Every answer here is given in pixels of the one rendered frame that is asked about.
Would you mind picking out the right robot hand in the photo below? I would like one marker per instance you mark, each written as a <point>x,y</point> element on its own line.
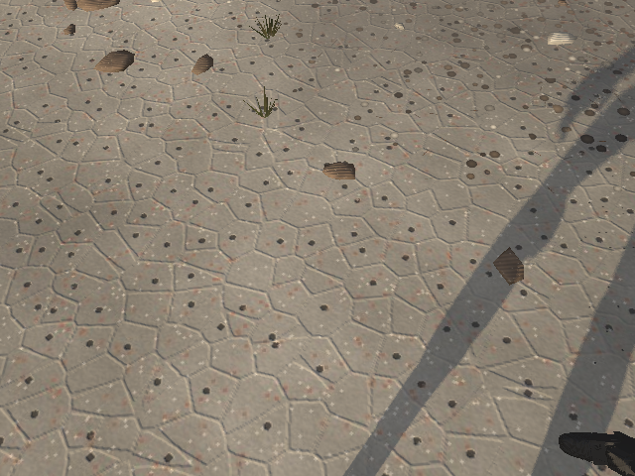
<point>617,450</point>

